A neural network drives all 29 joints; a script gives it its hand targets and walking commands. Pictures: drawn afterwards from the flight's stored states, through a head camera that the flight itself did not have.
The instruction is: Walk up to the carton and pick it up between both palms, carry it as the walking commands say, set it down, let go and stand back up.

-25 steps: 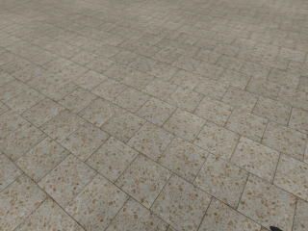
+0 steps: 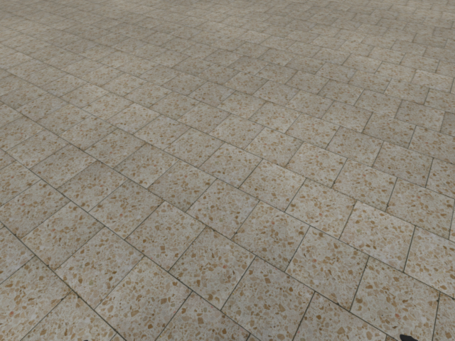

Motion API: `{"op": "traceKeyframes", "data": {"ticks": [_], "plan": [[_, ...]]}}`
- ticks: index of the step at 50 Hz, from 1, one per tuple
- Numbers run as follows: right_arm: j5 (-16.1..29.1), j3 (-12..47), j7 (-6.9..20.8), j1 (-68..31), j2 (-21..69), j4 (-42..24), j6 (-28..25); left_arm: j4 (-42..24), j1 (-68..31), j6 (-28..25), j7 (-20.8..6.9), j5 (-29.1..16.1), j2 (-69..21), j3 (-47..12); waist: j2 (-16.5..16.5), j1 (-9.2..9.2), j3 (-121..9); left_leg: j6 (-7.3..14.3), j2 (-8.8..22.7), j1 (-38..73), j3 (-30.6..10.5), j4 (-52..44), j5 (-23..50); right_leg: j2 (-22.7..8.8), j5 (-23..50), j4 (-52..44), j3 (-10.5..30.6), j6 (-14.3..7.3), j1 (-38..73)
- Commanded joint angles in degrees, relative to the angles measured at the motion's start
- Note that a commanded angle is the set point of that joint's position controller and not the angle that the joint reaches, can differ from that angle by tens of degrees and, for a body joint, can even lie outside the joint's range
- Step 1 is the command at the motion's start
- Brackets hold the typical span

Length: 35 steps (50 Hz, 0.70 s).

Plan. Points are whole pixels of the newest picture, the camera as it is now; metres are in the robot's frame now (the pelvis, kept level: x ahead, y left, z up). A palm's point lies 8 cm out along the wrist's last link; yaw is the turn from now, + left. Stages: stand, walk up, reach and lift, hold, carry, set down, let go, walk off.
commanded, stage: stand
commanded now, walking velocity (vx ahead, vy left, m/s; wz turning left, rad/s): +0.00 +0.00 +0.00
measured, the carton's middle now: out of the picture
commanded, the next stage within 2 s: walk up in 0.24 s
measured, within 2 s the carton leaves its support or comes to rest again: neither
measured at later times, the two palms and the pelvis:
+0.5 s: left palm out of the picture +0.10 +0.34 -0.09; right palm out of the picture +0.13 -0.31 -0.10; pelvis +0.00 +0.00 +0.00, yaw +6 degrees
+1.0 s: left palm out of the picture +0.01 +0.49 -0.08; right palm (286, 227) +0.38 -0.10 -0.07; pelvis +0.10 +0.13 -0.01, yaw +32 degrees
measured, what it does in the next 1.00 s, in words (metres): steps to the left, turning left: left foot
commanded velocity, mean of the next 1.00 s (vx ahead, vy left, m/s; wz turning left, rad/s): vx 0.00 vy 0.00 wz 0.00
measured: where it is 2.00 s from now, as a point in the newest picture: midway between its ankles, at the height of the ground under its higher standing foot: (106, 325)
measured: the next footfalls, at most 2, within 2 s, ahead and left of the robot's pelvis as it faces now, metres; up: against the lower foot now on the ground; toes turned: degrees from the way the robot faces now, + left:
left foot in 0.74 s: +0.12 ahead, +0.26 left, +0.00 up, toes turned +27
right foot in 1.08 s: +0.32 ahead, +0.13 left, +0.00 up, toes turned +32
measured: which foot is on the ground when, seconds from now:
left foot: down 0.00-0.46, up 0.48-0.72, down 0.74-1.00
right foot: down 0.00-0.74, up 0.76-1.00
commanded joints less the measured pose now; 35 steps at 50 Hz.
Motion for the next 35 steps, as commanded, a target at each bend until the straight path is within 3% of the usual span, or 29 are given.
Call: {"op": "traceKeyframes", "data": {"ticks": [1,21,22,23,24,25,27,28,30,32,35], "plan": [[0.02,-1.74,-0.25,-2.06,-9.97,-2.41,-0.51,-2.4,-2.07,-0.51,0.25,-0.02,9.94,1.72,0.02,0.0,-3.5,1.6,7.03,0.27,-5.3,-2.7,8.23,-7.02,8.2,-2.68,5.3,-1.8,0.53],[0.01,-1.79,-0.3,-1.84,-10.05,-2.39,-0.46,-2.44,-1.82,-0.44,0.28,-0.01,10.01,1.81,0.02,0.01,-3.49,1.55,7.12,0.71,-5.28,-2.97,9.06,-7.16,8.91,-2.97,5.2,-1.76,1.0],[-1.62,-5.33,3.11,-3.9,-15.79,-13.09,1.27,-5.31,3.87,-1.54,0.68,0.42,19.06,7.43,2.72,3.95,-4.15,5.72,5.29,-18.69,-13.1,4.54,0.36,-8.07,-3.64,4.5,4.02,-5.1,13.28],[-1.92,-5.28,6.3,-7.95,-13.69,-16.5,1.72,-4.32,10.57,-2.33,1.11,0.26,21.45,8.65,-1.65,6.82,-5.39,3.79,2.96,-28.69,-8.54,9.74,-8.45,-15.09,-13.37,-1.98,10.3,-8.3,18.8],[-3.18,-5.28,7.9,-8.91,-11.25,-19.12,2.35,-5.83,8.52,-3.02,1.45,0.63,24.19,10.11,-10.69,6.64,-3.88,2.46,3.21,-33.82,-4.45,21.45,-12.26,-27.73,-16.89,-9.49,16.15,-12.54,16.26],[-4.5,-5.55,8.64,-9.42,-11.66,-20.49,2.8,-8.43,5.39,-3.73,1.79,1.14,22.91,10.15,-7.47,4.99,-2.09,0.79,6.79,-35.38,-6.54,28.82,-12.04,-31.18,-15.46,-10.83,15.33,-14.51,11.75],[-3.88,-7.12,10.4,-5.54,-13.13,-21.36,3.23,-10.84,1.56,-4.46,1.77,1.12,19.76,9.85,-2.44,1.14,-1.13,-1.3,9.88,-33.61,-8.69,32.81,-8.77,-27.72,-14.19,-10.27,7.52,-12.57,6.73],[-3.36,-7.58,11.28,-3.23,-13.42,-20.97,3.49,-11.29,0.29,-4.78,1.44,1.24,19.42,10.17,-3.39,-0.03,-1.32,-1.81,10.41,-30.62,-7.1,32.12,-6.67,-25.04,-11.51,-9.64,2.05,-11.37,5.19],[-2.44,-7.79,12.69,-3.22,-12.12,-21.66,3.58,-11.89,0.27,-4.97,0.82,2.01,19.11,10.69,-6.04,0.26,-0.72,-2.08,10.12,-26.61,-1.78,28.31,-5.04,-21.47,-6.11,-9.36,-5.92,-10.6,2.23],[-1.93,-7.86,13.49,-4.88,-11.26,-22.58,3.45,-12.43,0.94,-4.9,0.29,2.15,19.77,10.82,-5.36,0.4,-0.38,-1.39,9.71,-22.28,1.97,22.86,-3.36,-19.89,-3.92,-7.81,-10.23,-9.59,-0.2],[-1.44,-8.78,13.05,-0.81,-12.36,-21.73,3.01,-13.66,-0.41,-4.36,-0.52,1.91,21.37,10.59,-5.81,-2.54,-2.69,0.16,5.69,-12.12,8.13,18.48,-4.34,-18.7,-1.1,-0.97,-13.13,-8.18,-4.95]]}}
